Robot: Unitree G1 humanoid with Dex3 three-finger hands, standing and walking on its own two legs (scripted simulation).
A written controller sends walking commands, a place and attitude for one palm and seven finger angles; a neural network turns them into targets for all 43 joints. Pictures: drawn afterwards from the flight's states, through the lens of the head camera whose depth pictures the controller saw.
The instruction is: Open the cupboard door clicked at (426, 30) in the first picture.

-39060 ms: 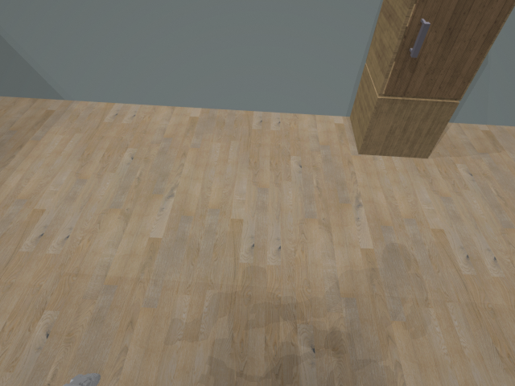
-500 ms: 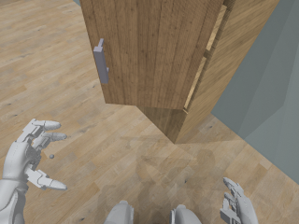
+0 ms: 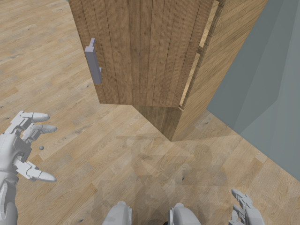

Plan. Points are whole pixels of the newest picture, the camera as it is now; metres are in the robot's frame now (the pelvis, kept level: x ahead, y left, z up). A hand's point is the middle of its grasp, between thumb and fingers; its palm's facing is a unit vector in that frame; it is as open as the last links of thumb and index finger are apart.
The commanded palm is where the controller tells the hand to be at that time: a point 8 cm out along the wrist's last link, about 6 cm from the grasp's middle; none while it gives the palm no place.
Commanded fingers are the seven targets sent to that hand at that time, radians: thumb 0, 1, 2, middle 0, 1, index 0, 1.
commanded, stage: raise the hand with hooked fingers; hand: left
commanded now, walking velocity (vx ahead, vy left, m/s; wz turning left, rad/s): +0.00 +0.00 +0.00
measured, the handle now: (95, 61) +0.60 +0.21 +0.03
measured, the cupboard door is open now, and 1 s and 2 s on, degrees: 45 45 45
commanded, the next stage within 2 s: move the hooked fingers beside the handle in 0.18 s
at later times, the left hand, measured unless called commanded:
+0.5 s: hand (45, 137) +0.31 +0.27 +0.04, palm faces +0.03 -1.00 -0.03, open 14.0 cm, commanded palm +0.30 +0.32 +0.04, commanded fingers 0.00 -0.50 0.30 -0.30 -1.20 -0.30 -1.20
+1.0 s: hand (58, 109) +0.40 +0.27 +0.04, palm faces +0.02 -1.00 -0.03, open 14.0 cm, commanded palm +0.38 +0.31 +0.04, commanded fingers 0.00 -0.50 0.30 -0.30 -1.20 -0.30 -1.20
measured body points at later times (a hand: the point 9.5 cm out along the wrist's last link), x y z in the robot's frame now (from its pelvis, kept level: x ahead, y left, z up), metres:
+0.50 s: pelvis +0.00 +0.00 -0.01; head +0.09 +0.02 +0.43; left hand +0.31 +0.33 +0.04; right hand +0.16 -0.25 -0.09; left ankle +0.01 +0.10 -0.65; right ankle +0.03 -0.12 -0.65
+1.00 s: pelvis +0.00 +0.00 -0.01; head +0.12 +0.02 +0.43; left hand +0.39 +0.32 +0.04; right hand +0.09 -0.28 -0.11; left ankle +0.01 +0.10 -0.65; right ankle +0.03 -0.12 -0.65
